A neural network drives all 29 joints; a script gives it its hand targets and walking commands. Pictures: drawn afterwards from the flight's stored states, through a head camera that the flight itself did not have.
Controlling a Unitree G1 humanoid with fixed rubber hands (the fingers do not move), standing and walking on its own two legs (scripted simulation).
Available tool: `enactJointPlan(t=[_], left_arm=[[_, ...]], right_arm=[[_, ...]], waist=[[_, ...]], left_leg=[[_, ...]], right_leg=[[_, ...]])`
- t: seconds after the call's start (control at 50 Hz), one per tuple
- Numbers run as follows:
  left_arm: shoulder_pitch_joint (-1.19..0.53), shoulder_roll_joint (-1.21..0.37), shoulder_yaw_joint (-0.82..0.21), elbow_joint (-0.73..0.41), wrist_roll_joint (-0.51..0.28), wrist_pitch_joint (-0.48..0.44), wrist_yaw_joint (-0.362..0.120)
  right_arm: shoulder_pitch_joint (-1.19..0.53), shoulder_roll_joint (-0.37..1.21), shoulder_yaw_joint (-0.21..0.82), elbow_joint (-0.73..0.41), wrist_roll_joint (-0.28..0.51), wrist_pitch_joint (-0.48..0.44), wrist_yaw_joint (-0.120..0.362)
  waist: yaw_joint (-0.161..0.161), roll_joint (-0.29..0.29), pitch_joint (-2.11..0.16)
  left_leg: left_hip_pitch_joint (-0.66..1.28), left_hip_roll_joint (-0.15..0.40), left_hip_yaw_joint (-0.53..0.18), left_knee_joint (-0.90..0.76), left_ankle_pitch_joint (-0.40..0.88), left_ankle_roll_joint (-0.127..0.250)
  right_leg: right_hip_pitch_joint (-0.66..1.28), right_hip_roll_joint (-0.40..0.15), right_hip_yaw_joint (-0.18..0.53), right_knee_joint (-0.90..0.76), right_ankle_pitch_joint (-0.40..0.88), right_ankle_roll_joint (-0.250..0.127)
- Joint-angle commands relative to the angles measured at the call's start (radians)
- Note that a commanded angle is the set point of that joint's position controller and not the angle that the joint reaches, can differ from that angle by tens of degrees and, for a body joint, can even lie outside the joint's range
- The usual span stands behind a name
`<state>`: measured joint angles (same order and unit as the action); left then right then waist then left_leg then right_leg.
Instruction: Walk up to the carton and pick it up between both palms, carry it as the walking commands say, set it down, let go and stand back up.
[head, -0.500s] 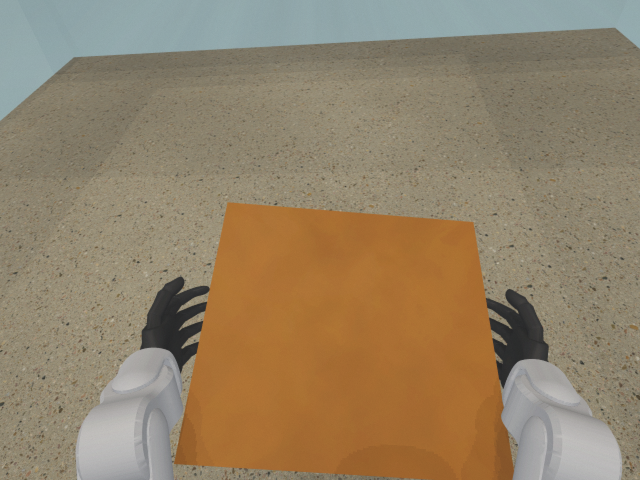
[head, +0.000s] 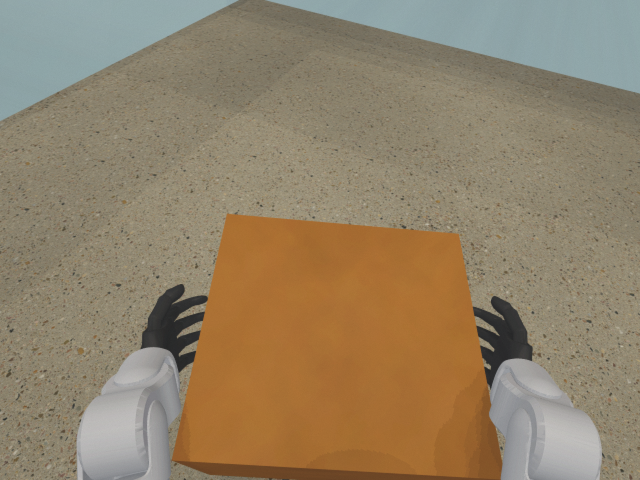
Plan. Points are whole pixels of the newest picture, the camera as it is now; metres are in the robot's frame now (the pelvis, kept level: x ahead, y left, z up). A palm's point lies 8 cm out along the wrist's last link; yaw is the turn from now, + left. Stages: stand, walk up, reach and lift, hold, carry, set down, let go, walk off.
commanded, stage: carry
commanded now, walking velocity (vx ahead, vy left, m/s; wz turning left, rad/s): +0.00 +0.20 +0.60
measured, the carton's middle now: (331, 356) +0.29 +0.00 +0.00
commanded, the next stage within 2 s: none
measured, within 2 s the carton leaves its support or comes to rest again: neither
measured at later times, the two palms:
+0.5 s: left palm out of the picture +0.13 +0.35 +0.15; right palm (335, 328) +0.26 +0.01 +0.13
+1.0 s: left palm out of the picture -0.01 +0.53 +0.12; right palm (90, 393) +0.19 +0.23 +0.10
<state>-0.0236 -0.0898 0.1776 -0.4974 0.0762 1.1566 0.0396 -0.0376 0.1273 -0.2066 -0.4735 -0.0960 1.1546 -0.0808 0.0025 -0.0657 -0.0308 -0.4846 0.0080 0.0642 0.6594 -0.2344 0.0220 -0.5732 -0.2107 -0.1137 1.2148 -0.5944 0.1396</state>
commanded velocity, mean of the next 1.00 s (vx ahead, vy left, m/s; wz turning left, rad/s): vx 0.00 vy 0.20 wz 0.60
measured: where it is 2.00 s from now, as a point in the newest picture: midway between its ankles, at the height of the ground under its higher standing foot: outside the picture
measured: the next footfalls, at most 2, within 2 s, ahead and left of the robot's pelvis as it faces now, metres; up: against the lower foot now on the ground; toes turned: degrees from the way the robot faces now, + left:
right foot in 0.20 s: +0.06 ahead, -0.01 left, +0.00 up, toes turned -4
left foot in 0.64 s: -0.02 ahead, +0.35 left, +0.00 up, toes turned +29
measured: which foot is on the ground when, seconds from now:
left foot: down 0.00-0.20, up 0.22-0.62, down 0.64-1.00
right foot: up 0.00-0.18, down 0.20-0.62, up 0.64-1.00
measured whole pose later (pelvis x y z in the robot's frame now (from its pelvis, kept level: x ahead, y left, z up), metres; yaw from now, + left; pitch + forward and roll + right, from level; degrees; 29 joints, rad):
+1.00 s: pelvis -0.11 +0.27 +0.01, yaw +34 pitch +4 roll +2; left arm 0.07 -0.13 0.15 -0.58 0.08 1.11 0.04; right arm 0.02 0.13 -0.20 -0.58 -0.09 1.13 -0.07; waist -0.02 0.03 -0.12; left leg -0.40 -0.19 0.02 0.37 -0.04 0.12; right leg -0.38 -0.05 -0.14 0.69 -0.47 0.05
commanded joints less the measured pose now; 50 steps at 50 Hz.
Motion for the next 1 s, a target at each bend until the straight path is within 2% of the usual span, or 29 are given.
enactJointPlan(t=[0.0, 0.08, 0.12, 0.16, 0.18, 0.2, 0.22, 0.24, 0.26, 0.28, 0.32, 0.38, 0.42, 0.54, 0.58, 0.6, 0.62, 0.64, 0.68, 0.7, 0.76, 0.78, 0.82, 0.88, 0.9, 0.92, 0.94, 0.96, 0.98], left_arm=[[-0.466, -0.872, -0.872, -0.199, -0.391, -0.036, -0.155], [-0.348, -0.813, -0.799, -0.131, -0.335, -0.026, -0.147], [-0.334, -0.772, -0.772, -0.148, -0.329, -0.026, -0.147], [-0.286, -0.745, -0.737, -0.1, -0.319, -0.014, -0.15], [-0.257, -0.728, -0.71, -0.085, -0.316, -0.008, -0.153], [-0.268, -0.706, -0.705, -0.069, -0.32, -0.008, -0.151], [-0.256, -0.737, -0.71, -0.059, -0.32, -0.013, -0.155], [-0.253, -0.751, -0.719, -0.082, -0.319, -0.015, -0.151], [-0.286, -0.765, -0.734, -0.125, -0.337, -0.022, -0.15], [-0.338, -0.767, -0.744, -0.171, -0.35, -0.027, -0.155], [-0.332, -0.753, -0.738, -0.159, -0.35, -0.012, -0.152], [-0.272, -0.685, -0.714, -0.135, -0.357, 0.016, -0.153], [-0.279, -0.663, -0.733, -0.159, -0.365, 0.02, -0.156], [-0.337, -0.682, -0.764, -0.139, -0.37, 0.029, -0.156], [-0.308, -0.693, -0.76, -0.099, -0.332, 0.03, -0.141], [-0.346, -0.7, -0.772, -0.123, -0.332, 0.022, -0.144], [-0.353, -0.711, -0.793, -0.146, -0.342, 0.022, -0.14], [-0.372, -0.736, -0.814, -0.128, -0.346, 0.022, -0.134], [-0.422, -0.819, -0.856, -0.122, -0.386, 0.013, -0.15], [-0.423, -0.843, -0.883, -0.156, -0.401, -0.002, -0.153], [-0.478, -0.869, -0.902, -0.273, -0.42, -0.042, -0.162], [-0.462, -0.887, -0.907, -0.275, -0.414, -0.049, -0.155], [-0.347, -0.835, -0.849, -0.234, -0.374, -0.047, -0.149], [-0.326, -0.766, -0.843, -0.235, -0.359, -0.035, -0.136], [-0.248, -0.718, -0.796, -0.17, -0.323, -0.031, -0.13], [-0.28, -0.747, -0.803, -0.166, -0.328, -0.034, -0.137], [-0.251, -0.713, -0.775, -0.137, -0.317, -0.03, -0.142], [-0.215, -0.695, -0.749, -0.096, -0.305, -0.03, -0.141], [-0.204, -0.669, -0.73, -0.049, -0.306, -0.02, -0.142]], right_arm=[[-0.395, 0.831, 0.803, -0.147, 0.377, -0.032, 0.214], [-0.345, 0.789, 0.83, -0.149, 0.372, -0.019, 0.201], [-0.369, 0.778, 0.858, -0.174, 0.382, -0.011, 0.192], [-0.39, 0.746, 0.867, -0.182, 0.375, 0.007, 0.179], [-0.408, 0.745, 0.885, -0.177, 0.378, 0.021, 0.174], [-0.358, 0.722, 0.877, -0.16, 0.356, 0.034, 0.168], [-0.435, 0.72, 0.896, -0.193, 0.356, 0.031, 0.169], [-0.429, 0.754, 0.903, -0.163, 0.375, 0.032, 0.175], [-0.415, 0.765, 0.895, -0.164, 0.386, 0.025, 0.175], [-0.442, 0.795, 0.913, -0.181, 0.41, 0.02, 0.18], [-0.405, 0.784, 0.884, -0.162, 0.397, 0.029, 0.172], [-0.342, 0.759, 0.856, -0.117, 0.364, 0.053, 0.146], [-0.328, 0.739, 0.857, -0.14, 0.363, 0.058, 0.139], [-0.369, 0.741, 0.845, -0.115, 0.367, 0.074, 0.152], [-0.355, 0.713, 0.824, -0.068, 0.374, 0.074, 0.169], [-0.357, 0.714, 0.82, -0.073, 0.377, 0.06, 0.181], [-0.318, 0.712, 0.81, -0.069, 0.378, 0.051, 0.183], [-0.305, 0.696, 0.784, -0.056, 0.365, 0.048, 0.189], [-0.308, 0.744, 0.766, -0.051, 0.354, 0.033, 0.198], [-0.336, 0.77, 0.778, -0.105, 0.359, 0.01, 0.204], [-0.344, 0.853, 0.823, -0.145, 0.387, -0.024, 0.225], [-0.36, 0.851, 0.837, -0.187, 0.393, -0.035, 0.224], [-0.337, 0.819, 0.867, -0.21, 0.407, -0.031, 0.216], [-0.246, 0.769, 0.85, -0.141, 0.391, -0.007, 0.206], [-0.233, 0.702, 0.838, -0.151, 0.373, -0.005, 0.199], [-0.305, 0.714, 0.85, -0.195, 0.382, -0.009, 0.202], [-0.306, 0.695, 0.854, -0.175, 0.377, -0.005, 0.2], [-0.296, 0.674, 0.844, -0.155, 0.363, 0.0, 0.197], [-0.286, 0.647, 0.824, -0.114, 0.334, 0.013, 0.188]], waist=[[-0.019, 0.288, -0.335], [-0.027, 0.203, -0.317], [-0.022, 0.168, -0.323], [0.007, 0.118, -0.298], [0.023, 0.025, -0.322], [0.019, -0.3, -0.303], [0.01, -0.363, -0.232], [0.005, -0.113, -0.177], [-0.002, 0.016, -0.173], [-0.007, 0.058, -0.192], [-0.012, -0.075, -0.183], [-0.006, -0.201, -0.159], [-0.012, -0.219, -0.166], [0.0, -0.274, -0.206], [-0.009, -0.119, -0.256], [-0.018, 0.084, -0.249], [-0.024, 0.308, -0.247], [-0.023, 0.452, -0.197], [-0.012, 0.344, -0.25], [-0.015, 0.321, -0.305], [-0.017, 0.198, -0.345], [-0.018, 0.222, -0.327], [-0.021, 0.151, -0.368], [-0.017, 0.203, -0.347], [-0.016, 0.188, -0.347], [-0.01, 0.188, -0.332], [-0.002, 0.196, -0.297], [0.01, 0.196, -0.308], [0.026, 0.138, -0.311]], left_leg=[[0.266, 0.151, -0.199, -0.224, 0.22, 0.147], [0.201, 0.198, -0.359, -0.282, 0.187, 0.216], [0.182, 0.182, -0.367, -0.284, 0.243, 0.2], [0.054, 0.128, -0.363, -0.312, 0.197, 0.124], [-0.07, 0.062, -0.264, -0.234, 0.058, 0.045], [-0.246, -0.059, -0.141, 0.066, -0.139, -0.014], [-0.364, -0.052, -0.081, 0.372, -0.264, -0.047], [-0.361, -0.001, -0.134, 0.533, -0.217, -0.06], [-0.329, 0.035, -0.173, 0.57, -0.116, -0.07], [-0.322, 0.038, -0.142, 0.587, -0.057, -0.084], [-0.267, 0.034, -0.086, 0.562, -0.019, -0.105], [-0.175, 0.013, 0.038, 0.423, -0.035, -0.122], [-0.09, 0.015, 0.054, 0.318, -0.044, -0.12], [-0.014, 0.041, 0.083, -0.006, -0.119, -0.075], [0.138, 0.02, 0.059, -0.182, -0.098, -0.04], [0.236, 0.048, -0.015, -0.286, -0.034, -0.028], [0.34, 0.233, -0.318, -0.293, 0.376, 0.034], [0.368, 0.292, -0.432, -0.248, 0.637, 0.09], [0.353, 0.22, -0.254, -0.161, 0.735, 0.105], [0.368, 0.197, -0.236, -0.18, 0.578, 0.124], [0.293, 0.162, -0.268, -0.28, 0.238, 0.134], [0.326, 0.161, -0.288, -0.283, 0.246, 0.145], [0.355, 0.162, -0.334, -0.292, 0.272, 0.169], [0.299, 0.144, -0.38, -0.372, 0.2, 0.129], [0.347, 0.151, -0.389, -0.376, 0.32, 0.113], [0.325, 0.118, -0.368, -0.419, 0.363, 0.044], [0.246, 0.105, -0.374, -0.442, 0.363, 0.031], [0.202, 0.053, -0.295, -0.446, 0.357, -0.047], [0.069, 0.028, -0.278, -0.425, 0.281, -0.094]], right_leg=[[-0.024, 0.066, 0.004, -0.038, 0.127, -0.024], [0.063, 0.115, 0.015, -0.239, 0.115, -0.067], [0.151, 0.126, 0.023, -0.387, 0.13, -0.087], [0.368, 0.115, 0.021, -0.683, 0.228, -0.114], [0.58, 0.035, 0.058, -0.874, 0.313, -0.134], [0.651, -0.308, 0.431, -0.96, 0.195, -0.238], [0.535, -0.505, 0.542, -1.032, 0.346, -0.348], [0.461, -0.464, 0.458, -1.004, 0.442, -0.342], [0.469, -0.34, 0.284, -0.917, 0.542, -0.281], [0.489, -0.284, 0.176, -0.884, 0.571, -0.238], [0.486, -0.184, 0.025, -0.835, 0.738, -0.172], [0.439, -0.155, -0.077, -0.83, 0.863, -0.135], [0.4, -0.157, -0.122, -0.831, 0.714, -0.134], [0.481, -0.268, -0.149, -0.753, 0.663, -0.138], [0.412, -0.247, -0.128, -0.614, 0.492, -0.099], [0.289, -0.176, -0.154, -0.439, 0.262, -0.048], [0.02, -0.048, -0.142, -0.168, -0.053, 0.016], [-0.182, 0.03, -0.078, 0.0, -0.19, 0.037], [-0.163, 0.021, 0.03, 0.133, -0.052, 0.012], [-0.149, 0.032, 0.044, 0.121, 0.039, 0.001], [-0.062, 0.039, 0.052, 0.032, 0.159, -0.018], [-0.077, 0.046, 0.058, -0.02, 0.151, -0.025], [-0.009, 0.084, 0.056, -0.143, 0.131, -0.044], [0.082, 0.13, 0.049, -0.297, 0.125, -0.076], [0.098, 0.154, 0.018, -0.373, 0.11, -0.076], [0.158, 0.177, -0.016, -0.44, 0.105, -0.081], [0.242, 0.158, 0.004, -0.541, 0.102, -0.099], [0.371, 0.135, -0.029, -0.69, 0.122, -0.103], [0.583, 0.083, -0.008, -0.867, 0.189, -0.123]])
